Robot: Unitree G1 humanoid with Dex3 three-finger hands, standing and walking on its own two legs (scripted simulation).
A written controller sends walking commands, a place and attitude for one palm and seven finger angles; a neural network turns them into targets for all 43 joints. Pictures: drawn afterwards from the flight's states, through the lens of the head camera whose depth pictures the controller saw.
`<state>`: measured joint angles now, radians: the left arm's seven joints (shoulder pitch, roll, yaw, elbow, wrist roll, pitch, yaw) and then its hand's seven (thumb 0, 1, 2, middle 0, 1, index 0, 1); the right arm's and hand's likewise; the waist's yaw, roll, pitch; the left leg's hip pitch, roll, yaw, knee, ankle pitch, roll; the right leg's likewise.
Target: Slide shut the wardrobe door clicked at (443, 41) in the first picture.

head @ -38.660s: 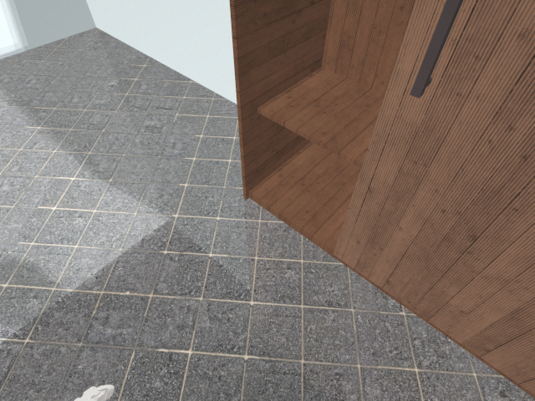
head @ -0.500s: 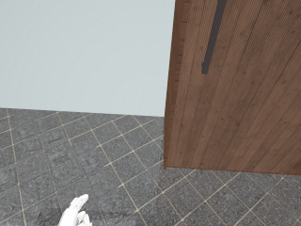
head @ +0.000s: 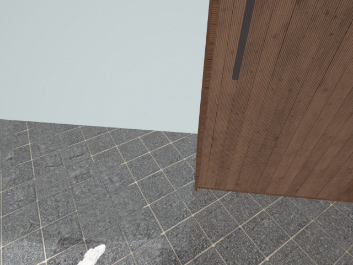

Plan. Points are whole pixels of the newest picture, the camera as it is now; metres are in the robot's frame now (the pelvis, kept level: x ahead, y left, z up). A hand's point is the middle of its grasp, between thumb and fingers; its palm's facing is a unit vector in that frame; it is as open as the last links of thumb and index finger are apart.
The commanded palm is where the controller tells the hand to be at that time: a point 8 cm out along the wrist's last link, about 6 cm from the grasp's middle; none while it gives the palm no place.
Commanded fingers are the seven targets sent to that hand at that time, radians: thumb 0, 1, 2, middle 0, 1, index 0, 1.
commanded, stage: stop stepping back and stand still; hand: right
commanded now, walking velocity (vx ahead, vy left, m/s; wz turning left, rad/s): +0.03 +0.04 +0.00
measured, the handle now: (241, 40) +0.76 -0.16 +0.22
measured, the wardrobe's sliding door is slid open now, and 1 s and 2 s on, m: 0.00 0.00 0.00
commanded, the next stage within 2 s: let the arm hang, fingers relaxed in 0.68 s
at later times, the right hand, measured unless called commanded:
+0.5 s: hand (342, 189) +0.24 -0.27 +0.15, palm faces +0.48 +0.77 -0.42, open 7.4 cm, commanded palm +0.18 -0.29 +0.17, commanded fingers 0.00 -0.90 -0.90 0.20 0.30 0.20 0.30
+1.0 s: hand out of the picture +0.16 -0.22 -0.13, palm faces -0.01 +0.95 -0.32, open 7.4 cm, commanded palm none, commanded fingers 0.00 -0.90 -0.90 0.20 0.30 0.20 0.30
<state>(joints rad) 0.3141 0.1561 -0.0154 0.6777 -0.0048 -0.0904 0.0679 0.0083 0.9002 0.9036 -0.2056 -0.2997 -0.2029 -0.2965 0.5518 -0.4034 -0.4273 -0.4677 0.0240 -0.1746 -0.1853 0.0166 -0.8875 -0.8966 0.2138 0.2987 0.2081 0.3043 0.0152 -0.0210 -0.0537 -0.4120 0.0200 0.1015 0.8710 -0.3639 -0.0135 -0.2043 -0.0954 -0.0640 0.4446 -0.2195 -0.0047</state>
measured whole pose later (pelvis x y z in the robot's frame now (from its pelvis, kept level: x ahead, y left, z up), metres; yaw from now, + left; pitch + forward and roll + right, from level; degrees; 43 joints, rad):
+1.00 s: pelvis +0.01 -0.01 -0.02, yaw +1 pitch +0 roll +0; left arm 0.17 0.29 -0.01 0.78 0.02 0.03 -0.02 0.00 0.90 0.90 -0.21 -0.30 -0.20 -0.30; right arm 0.27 -0.25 -0.02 0.55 -0.02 0.08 -0.02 0.01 -0.90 -0.90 0.20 0.30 0.19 0.30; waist 0.02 -0.05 -0.01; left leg -0.30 0.07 0.10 0.65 -0.35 -0.02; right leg -0.39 -0.01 -0.11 0.64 -0.26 -0.05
